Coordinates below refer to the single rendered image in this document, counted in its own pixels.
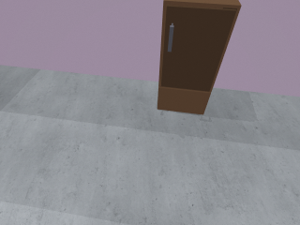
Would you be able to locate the handle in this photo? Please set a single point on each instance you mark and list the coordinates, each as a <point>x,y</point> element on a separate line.
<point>170,42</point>

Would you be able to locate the cupboard door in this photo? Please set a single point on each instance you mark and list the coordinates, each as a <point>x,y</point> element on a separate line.
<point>198,40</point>

